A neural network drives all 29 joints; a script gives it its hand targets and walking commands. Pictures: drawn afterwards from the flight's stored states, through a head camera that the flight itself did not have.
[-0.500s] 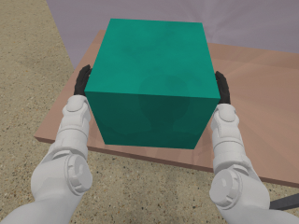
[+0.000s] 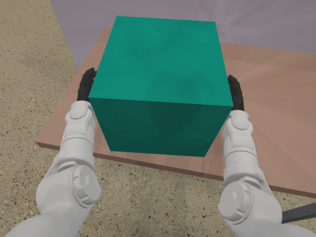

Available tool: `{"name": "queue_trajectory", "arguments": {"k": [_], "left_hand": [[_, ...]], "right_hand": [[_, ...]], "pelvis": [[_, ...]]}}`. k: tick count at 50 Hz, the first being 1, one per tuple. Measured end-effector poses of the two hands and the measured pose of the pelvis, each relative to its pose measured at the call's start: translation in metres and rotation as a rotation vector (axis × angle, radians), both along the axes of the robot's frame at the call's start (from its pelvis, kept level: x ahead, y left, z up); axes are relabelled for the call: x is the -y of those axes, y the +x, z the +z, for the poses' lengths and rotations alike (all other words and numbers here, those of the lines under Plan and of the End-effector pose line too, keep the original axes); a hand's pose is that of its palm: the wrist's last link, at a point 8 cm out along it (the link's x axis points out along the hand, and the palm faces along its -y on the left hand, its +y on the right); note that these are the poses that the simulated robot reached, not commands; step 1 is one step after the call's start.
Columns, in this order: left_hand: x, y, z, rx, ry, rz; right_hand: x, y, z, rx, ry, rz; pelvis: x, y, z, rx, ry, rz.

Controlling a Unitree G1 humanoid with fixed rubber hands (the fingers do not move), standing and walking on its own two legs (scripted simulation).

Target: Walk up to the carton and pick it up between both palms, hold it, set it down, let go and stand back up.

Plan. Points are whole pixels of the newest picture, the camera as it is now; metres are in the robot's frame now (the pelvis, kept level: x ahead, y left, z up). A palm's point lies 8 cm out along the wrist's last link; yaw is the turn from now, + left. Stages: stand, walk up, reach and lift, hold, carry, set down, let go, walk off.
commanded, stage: set down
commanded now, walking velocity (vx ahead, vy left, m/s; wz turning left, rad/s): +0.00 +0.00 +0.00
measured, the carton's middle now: (161, 88) +0.52 +0.01 +0.04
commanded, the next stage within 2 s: none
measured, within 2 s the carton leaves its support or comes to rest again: neither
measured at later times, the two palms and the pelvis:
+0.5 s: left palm (81, 95) +0.45 +0.23 +0.07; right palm (234, 104) +0.44 -0.19 +0.06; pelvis -0.01 -0.01 -0.02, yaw +0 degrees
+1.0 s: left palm (69, 90) +0.44 +0.25 +0.10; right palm (252, 94) +0.44 -0.21 +0.11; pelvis -0.04 -0.02 -0.03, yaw +1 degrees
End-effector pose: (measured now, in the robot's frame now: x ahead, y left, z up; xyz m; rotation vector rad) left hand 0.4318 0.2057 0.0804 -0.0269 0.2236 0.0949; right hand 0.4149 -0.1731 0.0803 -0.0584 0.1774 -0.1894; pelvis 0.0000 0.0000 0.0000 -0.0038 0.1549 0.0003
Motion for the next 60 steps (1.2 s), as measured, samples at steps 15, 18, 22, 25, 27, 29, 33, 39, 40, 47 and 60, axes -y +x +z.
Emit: {"name": "queue_trajectory", "arguments": {"k": [15, 18, 22, 25, 27, 29, 33, 39, 40, 47, 60], "left_hand": [[-0.003, 0.012, -0.022, -0.110, 0.062, 0.000], [-0.006, 0.017, -0.021, -0.093, 0.059, 0.019], [-0.012, 0.022, -0.014, -0.068, 0.073, 0.024], [-0.021, 0.021, -0.011, -0.068, 0.092, 0.027], [-0.029, 0.018, -0.010, -0.073, 0.104, 0.036], [-0.037, 0.014, -0.011, -0.078, 0.115, 0.048], [-0.051, 0.006, -0.013, -0.064, 0.124, 0.065], [-0.061, -0.003, -0.013, -0.047, 0.126, 0.070], [-0.061, -0.002, -0.013, -0.048, 0.126, 0.071], [-0.047, 0.009, 0.006, -0.004, 0.098, 0.037], [-0.055, 0.017, 0.070, -0.001, 0.091, 0.068]], "right_hand": [[0.005, 0.010, -0.023, -0.154, 0.042, 0.032], [0.006, 0.015, -0.025, -0.160, 0.036, 0.038], [0.008, 0.022, -0.022, -0.150, 0.026, 0.040], [0.014, 0.024, -0.020, -0.145, 0.025, 0.028], [0.020, 0.024, -0.018, -0.142, 0.027, 0.016], [0.028, 0.024, -0.017, -0.139, 0.028, 0.003], [0.042, 0.020, -0.015, -0.119, 0.015, 0.002], [0.045, 0.017, -0.009, -0.101, 0.039, 0.036], [0.045, 0.018, -0.007, -0.102, 0.045, 0.040], [0.040, 0.021, 0.016, -0.068, 0.063, 0.053], [0.057, 0.023, 0.076, -0.049, 0.076, 0.015]], "pelvis": [[0.001, -0.004, -0.010, -0.156, -0.018, -0.022], [0.003, -0.005, -0.015, -0.199, -0.025, -0.016], [0.005, -0.006, -0.019, -0.220, -0.031, -0.006], [0.007, -0.008, -0.020, -0.222, -0.032, 0.003], [0.008, -0.010, -0.021, -0.224, -0.033, 0.007], [0.008, -0.012, -0.022, -0.227, -0.034, 0.011], [0.010, -0.018, -0.025, -0.226, -0.032, 0.009], [0.012, -0.030, -0.031, -0.251, -0.025, 0.017], [0.013, -0.032, -0.032, -0.260, -0.025, 0.019], [0.016, -0.039, -0.036, -0.284, -0.026, 0.025], [0.012, -0.031, -0.023, -0.212, -0.020, 0.010]]}}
